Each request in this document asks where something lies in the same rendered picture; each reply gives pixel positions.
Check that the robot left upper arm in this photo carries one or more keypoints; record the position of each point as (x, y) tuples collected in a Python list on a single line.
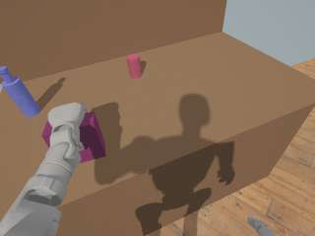
[(32, 219)]

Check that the left robot forearm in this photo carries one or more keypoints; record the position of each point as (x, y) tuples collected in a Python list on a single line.
[(48, 185)]

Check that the sponge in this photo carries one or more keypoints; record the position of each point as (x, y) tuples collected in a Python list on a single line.
[(90, 136)]

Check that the right robot hand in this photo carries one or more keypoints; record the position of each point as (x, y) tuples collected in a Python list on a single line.
[(260, 227)]

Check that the left robot hand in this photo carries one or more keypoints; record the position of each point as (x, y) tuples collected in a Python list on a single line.
[(73, 112)]

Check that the table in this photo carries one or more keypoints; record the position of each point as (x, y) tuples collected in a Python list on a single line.
[(210, 115)]

